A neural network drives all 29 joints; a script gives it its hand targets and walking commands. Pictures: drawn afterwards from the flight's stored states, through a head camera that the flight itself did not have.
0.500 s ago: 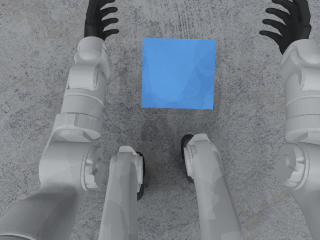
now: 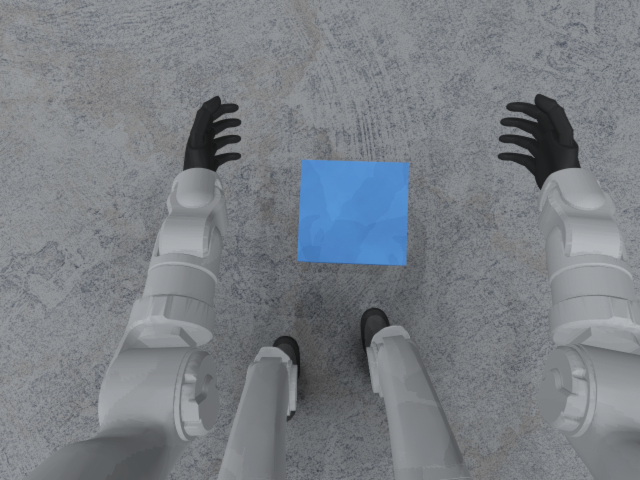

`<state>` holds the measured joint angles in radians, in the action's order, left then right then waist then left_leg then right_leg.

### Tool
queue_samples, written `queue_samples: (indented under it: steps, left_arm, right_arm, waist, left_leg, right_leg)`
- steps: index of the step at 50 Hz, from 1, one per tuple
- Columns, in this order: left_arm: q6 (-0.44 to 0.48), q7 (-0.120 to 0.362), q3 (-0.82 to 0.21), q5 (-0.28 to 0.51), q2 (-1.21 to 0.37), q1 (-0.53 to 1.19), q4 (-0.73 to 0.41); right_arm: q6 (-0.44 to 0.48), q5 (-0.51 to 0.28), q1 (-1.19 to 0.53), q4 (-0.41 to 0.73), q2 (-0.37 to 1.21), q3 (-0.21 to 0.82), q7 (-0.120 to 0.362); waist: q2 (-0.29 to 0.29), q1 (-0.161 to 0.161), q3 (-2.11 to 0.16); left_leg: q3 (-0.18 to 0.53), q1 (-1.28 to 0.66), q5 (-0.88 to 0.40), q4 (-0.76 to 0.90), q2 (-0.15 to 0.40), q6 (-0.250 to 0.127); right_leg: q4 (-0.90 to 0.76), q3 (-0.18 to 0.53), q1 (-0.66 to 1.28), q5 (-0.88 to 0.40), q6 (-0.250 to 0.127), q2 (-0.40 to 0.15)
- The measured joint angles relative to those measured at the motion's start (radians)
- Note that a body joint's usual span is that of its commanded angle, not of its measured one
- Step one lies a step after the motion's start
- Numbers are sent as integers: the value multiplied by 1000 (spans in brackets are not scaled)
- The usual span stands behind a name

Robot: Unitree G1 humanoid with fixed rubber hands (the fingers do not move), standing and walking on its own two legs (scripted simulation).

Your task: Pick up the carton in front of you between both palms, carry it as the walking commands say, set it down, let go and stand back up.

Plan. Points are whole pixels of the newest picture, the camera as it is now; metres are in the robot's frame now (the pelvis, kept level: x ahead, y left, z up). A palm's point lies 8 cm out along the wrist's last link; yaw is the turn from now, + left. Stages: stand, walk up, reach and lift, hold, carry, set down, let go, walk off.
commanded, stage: let go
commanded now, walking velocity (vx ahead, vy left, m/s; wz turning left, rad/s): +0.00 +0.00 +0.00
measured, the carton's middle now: (350, 219) +0.44 -0.07 -0.53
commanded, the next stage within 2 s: stand in 1.16 s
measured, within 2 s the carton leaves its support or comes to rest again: neither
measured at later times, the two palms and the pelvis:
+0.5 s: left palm (80, 318) +0.32 +0.20 +0.01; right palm (619, 322) +0.27 -0.25 +0.01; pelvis +0.06 +0.01 +0.10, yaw -2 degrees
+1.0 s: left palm out of the picture +0.25 +0.26 +0.05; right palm (605, 384) +0.24 -0.21 +0.05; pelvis +0.08 +0.03 +0.12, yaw -2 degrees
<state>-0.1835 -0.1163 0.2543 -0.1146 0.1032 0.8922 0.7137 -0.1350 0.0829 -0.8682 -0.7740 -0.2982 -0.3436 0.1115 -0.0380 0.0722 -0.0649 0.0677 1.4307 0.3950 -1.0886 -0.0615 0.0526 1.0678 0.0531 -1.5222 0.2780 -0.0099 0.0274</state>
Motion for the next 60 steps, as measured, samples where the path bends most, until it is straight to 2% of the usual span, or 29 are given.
queue_samples:
  steps: [8,22,32,41,53,58,60]
  left_arm:
    - [40,15,-56,16,-22,-341,-139]
    - [167,95,-127,48,26,-743,-152]
    - [190,135,-182,83,76,-1022,-221]
    - [122,166,-211,104,103,-1117,-266]
    - [62,180,-216,99,96,-1105,-284]
    - [92,151,-222,111,98,-1117,-255]
    - [109,130,-230,91,110,-1106,-199]
  right_arm:
    - [24,-15,315,137,22,93,17]
    - [130,-87,772,240,81,222,-22]
    - [140,-101,1058,326,94,290,-37]
    - [63,-79,1102,342,81,299,-32]
    - [5,-67,1090,355,83,294,-35]
    - [-51,-58,1097,392,68,307,-71]
    - [-18,-57,1091,349,50,309,-96]
  waist:
    - [10,-4,27]
    - [39,-20,23]
    - [41,-43,84]
    - [15,-70,128]
    - [11,-74,164]
    - [16,-70,147]
    - [13,-68,120]
  left_leg:
    - [12,-273,-27,180,18,0]
    - [16,-717,-57,417,39,-20]
    - [12,-1102,-91,596,41,-52]
    - [-1,-1313,-85,649,29,-76]
    - [0,-1381,-69,643,40,-69]
    - [-4,-1369,-57,626,48,-59]
    - [1,-1332,-49,601,50,-55]
  right_leg:
    - [-165,-7,270,-16,-11,6]
    - [-403,-7,719,-39,-4,11]
    - [-610,0,1121,-80,19,-1]
    - [-664,9,1332,-73,38,-16]
    - [-650,1,1398,-52,29,-8]
    - [-618,3,1377,-36,20,1]
    - [-597,-4,1344,-28,18,3]
